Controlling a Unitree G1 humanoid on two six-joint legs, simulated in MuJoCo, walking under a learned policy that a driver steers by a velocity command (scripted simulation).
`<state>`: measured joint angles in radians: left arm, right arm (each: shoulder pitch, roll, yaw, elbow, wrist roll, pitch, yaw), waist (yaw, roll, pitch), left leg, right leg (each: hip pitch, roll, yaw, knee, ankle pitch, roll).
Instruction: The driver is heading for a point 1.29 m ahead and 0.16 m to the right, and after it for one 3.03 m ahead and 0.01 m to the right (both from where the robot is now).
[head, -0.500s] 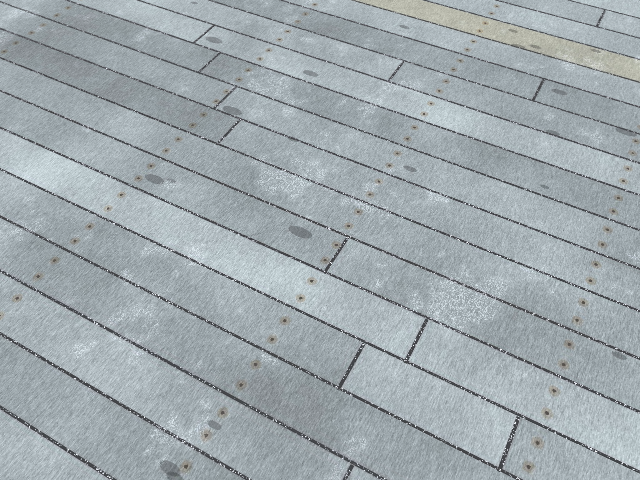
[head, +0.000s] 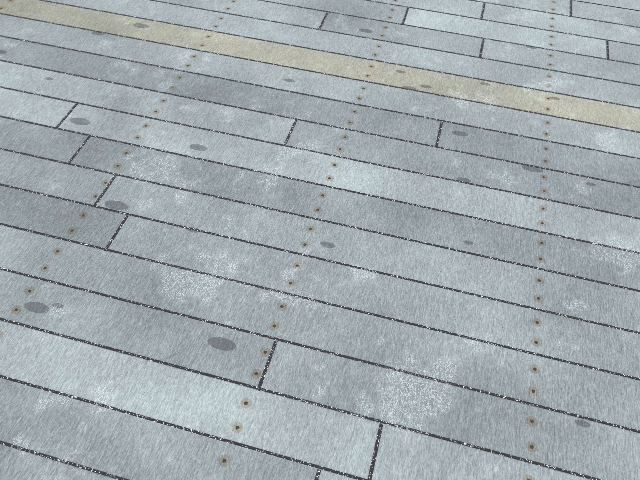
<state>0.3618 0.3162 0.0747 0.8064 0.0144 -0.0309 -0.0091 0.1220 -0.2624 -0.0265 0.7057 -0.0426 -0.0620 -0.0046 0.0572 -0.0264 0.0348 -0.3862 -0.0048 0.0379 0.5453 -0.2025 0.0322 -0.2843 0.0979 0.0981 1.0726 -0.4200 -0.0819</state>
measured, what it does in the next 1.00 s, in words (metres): walks ahead, turning right: right foot, then left foot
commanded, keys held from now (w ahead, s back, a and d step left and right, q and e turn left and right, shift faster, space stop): w+e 0.48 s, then w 0.52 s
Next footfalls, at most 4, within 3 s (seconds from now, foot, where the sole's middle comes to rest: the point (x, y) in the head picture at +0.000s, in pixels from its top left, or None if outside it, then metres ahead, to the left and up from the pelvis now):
0.44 right None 0.34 -0.15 -0.77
0.98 left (388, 379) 0.70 -0.10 -0.77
1.50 right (511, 322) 0.87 -0.40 -0.77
2.04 left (440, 223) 1.17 -0.25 -0.77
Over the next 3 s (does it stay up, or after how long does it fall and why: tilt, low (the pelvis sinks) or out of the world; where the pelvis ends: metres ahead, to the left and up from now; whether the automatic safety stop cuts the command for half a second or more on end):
stays up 1.26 -0.31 0.01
